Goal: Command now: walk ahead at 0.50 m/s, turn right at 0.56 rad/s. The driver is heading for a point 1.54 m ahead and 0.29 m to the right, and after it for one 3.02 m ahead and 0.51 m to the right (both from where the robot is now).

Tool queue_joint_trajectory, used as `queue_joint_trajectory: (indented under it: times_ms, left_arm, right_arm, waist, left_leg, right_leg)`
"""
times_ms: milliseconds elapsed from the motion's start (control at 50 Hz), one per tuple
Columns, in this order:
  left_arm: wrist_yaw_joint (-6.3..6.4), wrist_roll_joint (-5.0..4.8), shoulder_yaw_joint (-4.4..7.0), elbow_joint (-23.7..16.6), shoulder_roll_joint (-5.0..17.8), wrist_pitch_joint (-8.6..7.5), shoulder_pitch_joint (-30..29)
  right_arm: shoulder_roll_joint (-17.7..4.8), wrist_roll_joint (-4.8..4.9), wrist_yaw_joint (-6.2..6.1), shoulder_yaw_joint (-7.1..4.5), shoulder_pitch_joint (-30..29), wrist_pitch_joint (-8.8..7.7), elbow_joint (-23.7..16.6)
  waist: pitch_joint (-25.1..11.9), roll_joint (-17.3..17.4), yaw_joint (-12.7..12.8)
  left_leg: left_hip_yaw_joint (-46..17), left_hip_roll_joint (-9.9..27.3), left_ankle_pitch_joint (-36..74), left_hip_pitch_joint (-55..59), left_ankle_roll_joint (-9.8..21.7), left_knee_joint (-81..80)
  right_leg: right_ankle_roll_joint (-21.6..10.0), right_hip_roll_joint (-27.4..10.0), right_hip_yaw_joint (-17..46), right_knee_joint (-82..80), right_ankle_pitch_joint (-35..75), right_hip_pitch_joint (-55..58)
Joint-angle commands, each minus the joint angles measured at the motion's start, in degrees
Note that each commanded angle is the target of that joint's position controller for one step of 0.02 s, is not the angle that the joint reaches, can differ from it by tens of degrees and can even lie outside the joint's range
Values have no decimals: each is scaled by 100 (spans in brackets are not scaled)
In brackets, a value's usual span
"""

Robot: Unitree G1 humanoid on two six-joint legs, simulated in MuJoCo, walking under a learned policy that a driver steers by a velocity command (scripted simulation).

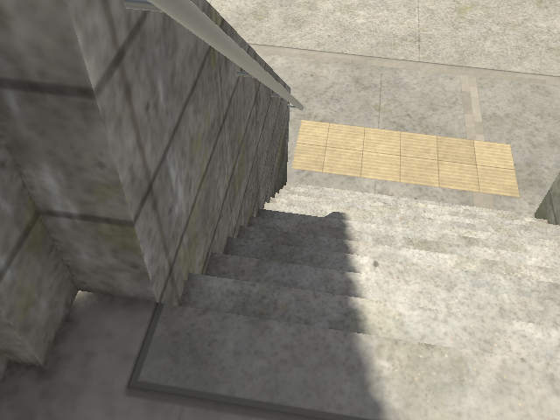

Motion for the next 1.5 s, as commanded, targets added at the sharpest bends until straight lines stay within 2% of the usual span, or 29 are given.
queue_joint_trajectory:
  times_ms: [20,140,360,400,420,440,480,540,660,680,700,820,840,860,880,900,920,980,1040,1100,1220,1240,1280,1400,1420,1440,1460,1480,1500]
  left_arm:
    - [-191,138,-34,-335,92,-140,-441]
    - [-395,-15,-212,-372,-90,-9,-1164]
    - [-264,-165,-46,-802,396,3,-1917]
    - [-49,-216,259,-402,1012,-143,-406]
    - [92,-214,358,-113,1337,-67,1034]
    - [91,-100,267,307,1132,-4,2030]
    - [146,-231,346,466,1088,-212,1175]
    - [37,-239,-15,0,290,-238,-355]
    - [-139,23,83,78,613,-292,205]
    - [37,-625,173,312,827,-6,498]
    - [93,-688,136,330,753,116,582]
    - [410,-336,200,224,815,354,258]
    - [52,233,-46,-57,429,-26,-157]
    - [292,-250,127,45,363,140,994]
    - [292,-234,130,141,499,215,1487]
    - [316,-219,174,96,685,267,798]
    - [147,220,-160,-230,232,1,-121]
    - [242,149,-389,-203,-33,-29,146]
    - [296,60,-331,-255,385,138,25]
    - [208,61,-431,-348,6,260,-408]
    - [-108,287,-565,-473,-69,54,-1751]
    - [-157,231,-540,-464,94,23,-1958]
    - [-215,267,-547,-535,-154,129,-1433]
    - [-56,-113,-418,-449,22,63,-1147]
    - [-50,144,-386,9,-72,66,357]
    - [378,-660,47,308,670,66,886]
    - [94,12,89,334,956,36,2504]
    - [-134,245,198,259,1073,74,2392]
    - [-103,589,226,31,1040,76,1863]
  right_arm:
    - [-197,-13,-117,43,782,-15,-64]
    - [-690,-301,-2,-109,1090,-74,253]
    - [-1352,-256,110,-224,1841,41,1048]
    - [-1186,-456,133,-126,1970,-20,1066]
    - [-444,-662,249,192,2704,-74,755]
    - [-660,-312,494,153,1837,-44,725]
    - [-764,-218,336,106,125,-2,392]
    - [-524,-359,3,201,677,106,459]
    - [-221,-245,287,420,267,327,524]
    - [-458,163,192,190,134,412,282]
    - [-544,181,160,184,126,491,255]
    - [-763,78,35,-54,1403,526,611]
    - [-1321,-89,181,-185,2483,57,1089]
    - [-1407,127,133,-221,2420,261,795]
    - [-1535,392,180,-296,2309,458,798]
    - [-1075,307,166,-246,1712,558,591]
    - [-730,-320,308,-82,1624,78,713]
    - [-426,-345,282,-63,1037,-89,811]
    - [-532,-327,239,-110,1482,-166,947]
    - [-520,-291,267,-79,2466,-160,1330]
    - [37,-334,-6,171,3848,-104,1959]
    - [78,-165,-17,188,3413,-57,1704]
    - [-268,-305,238,288,2165,38,1155]
    - [-483,307,213,221,2951,138,1013]
    - [-474,41,424,307,2556,262,847]
    - [-348,246,-101,-27,2263,612,874]
    - [739,242,519,648,3622,232,474]
    - [95,283,636,428,3796,157,332]
    - [-354,299,670,294,2994,376,36]
  waist:
    - [-139,730,-298]
    - [90,486,-284]
    - [394,795,-150]
    - [-701,398,417]
    - [-2574,-672,532]
    - [-2568,-150,1205]
    - [-4,-84,1099]
    - [37,-244,-145]
    - [209,-38,183]
    - [113,-461,18]
    - [-18,-436,64]
    - [229,74,-501]
    - [-331,1615,-808]
    - [-538,1914,-155]
    - [-840,2123,-50]
    - [-29,1186,-97]
    - [104,719,-456]
    - [-24,182,50]
    - [-323,230,-41]
    - [-423,500,-205]
    - [77,607,-935]
    - [53,272,-1000]
    - [85,606,-268]
    - [810,492,-817]
    - [230,623,-153]
    - [137,-246,-189]
    - [-2638,-1841,-19]
    - [-3038,-1074,405]
    - [-2262,96,522]
  left_leg:
    - [-1733,1719,-209,1706,1075,-1559]
    - [-169,1789,1727,1420,1333,-1982]
    - [1148,1900,4505,2446,676,-649]
    - [1461,1446,4661,986,141,1461]
    - [1109,854,1468,-1255,-453,3414]
    - [258,28,-2243,-2335,-450,4719]
    - [-574,640,-1613,-3380,-127,4917]
    - [-511,941,-1304,-1344,-63,4116]
    - [100,798,812,-881,-186,1779]
    - [299,714,1353,-610,-190,1915]
    - [361,598,1176,-557,-227,1958]
    - [110,215,-99,738,205,946]
    - [-718,727,1399,2130,432,713]
    - [-2953,1901,2121,2498,876,340]
    - [-4299,2102,522,2716,1554,-432]
    - [-3889,1990,-398,1983,1789,-670]
    - [-3777,1614,-2301,1144,1654,-770]
    - [-2798,1109,-654,301,1527,-736]
    - [-2282,784,977,397,1610,-270]
    - [-1958,543,2530,359,1384,248]
    - [-2727,374,119,1651,1156,1712]
    - [-2126,-44,-766,410,1071,1948]
    - [-1525,-425,-1475,-3422,1045,1675]
    - [-2794,-645,-321,-311,821,4207]
    - [-2572,-707,46,-1493,803,5538]
    - [-1613,-952,-1692,-2171,538,7019]
    - [-985,-1024,-4403,-4505,-214,9996]
    - [-833,-897,-5196,-6016,-581,11767]
    - [-675,-609,-4559,-6419,-626,12036]
  right_leg:
    - [48,-696,18,-104,435,-1908]
    - [163,-843,-366,-1642,2011,-1779]
    - [-393,-50,-1108,-3365,1669,-293]
    - [-1022,185,-872,-3018,2772,2714]
    - [-2502,-1415,1747,-3073,3219,6111]
    - [-2579,-2191,3509,-4256,2866,6423]
    - [-1425,-1600,2355,-4817,656,3810]
    - [-1459,-1305,1519,-5391,1083,743]
    - [-1167,-969,626,-5400,1441,-283]
    - [-939,-855,536,-5180,2651,285]
    - [-818,-799,279,-4920,3227,518]
    - [-447,-1062,-5,-3508,3534,1300]
    - [-210,-567,-114,-1326,2134,214]
    - [-43,154,-710,334,-1280,-527]
    - [24,195,-252,800,-1377,-1460]
    - [67,-104,-145,1073,-811,-1785]
    - [114,-197,568,1780,-541,-2181]
    - [345,-618,572,986,519,-2106]
    - [778,-816,220,320,881,-2519]
    - [942,-837,-298,-49,1207,-2496]
    - [510,-808,223,-1215,3164,-4370]
    - [337,-746,-37,-2599,4713,-3057]
    - [202,-556,-657,-1914,5800,735]
    - [340,-369,-420,-6535,4095,292]
    - [200,-550,-755,-5840,5365,2517]
    - [114,-1607,103,-6130,8130,3358]
    - [-2153,-3223,371,-2774,11742,7938]
    - [-3165,-4026,939,-2002,12713,8445]
    - [-2660,-3745,599,-2172,11691,6857]
Velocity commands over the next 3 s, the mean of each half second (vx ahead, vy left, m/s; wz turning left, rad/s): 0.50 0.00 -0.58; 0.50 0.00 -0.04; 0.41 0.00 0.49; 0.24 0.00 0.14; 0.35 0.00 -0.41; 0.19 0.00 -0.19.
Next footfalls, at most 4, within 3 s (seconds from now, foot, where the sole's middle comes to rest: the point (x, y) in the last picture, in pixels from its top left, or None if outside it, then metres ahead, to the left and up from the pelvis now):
0.38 right None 0.36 -0.20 -0.78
0.84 left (327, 375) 0.61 -0.10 -0.78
1.44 right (384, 336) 0.82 -0.30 -0.98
1.84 left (308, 325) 0.85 -0.07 -0.98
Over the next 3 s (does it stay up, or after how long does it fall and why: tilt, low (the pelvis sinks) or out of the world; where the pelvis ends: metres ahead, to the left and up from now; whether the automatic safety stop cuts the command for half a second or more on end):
stays up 1.14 -0.21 -0.52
